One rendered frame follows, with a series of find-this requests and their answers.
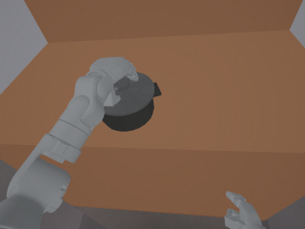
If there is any pot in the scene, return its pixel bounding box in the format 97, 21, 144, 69
102, 82, 162, 132

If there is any robot left hand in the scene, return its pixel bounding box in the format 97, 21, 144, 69
90, 56, 139, 107

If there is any lid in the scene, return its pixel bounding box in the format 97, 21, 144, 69
104, 72, 155, 116

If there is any left robot upper arm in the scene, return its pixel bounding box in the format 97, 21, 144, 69
0, 157, 71, 229

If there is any knob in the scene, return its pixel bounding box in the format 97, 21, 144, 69
113, 78, 130, 93

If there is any robot left forearm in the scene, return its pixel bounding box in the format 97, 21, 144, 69
7, 69, 113, 198

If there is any robot right hand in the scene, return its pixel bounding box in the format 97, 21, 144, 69
224, 191, 262, 229

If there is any table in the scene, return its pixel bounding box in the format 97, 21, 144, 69
0, 0, 305, 220

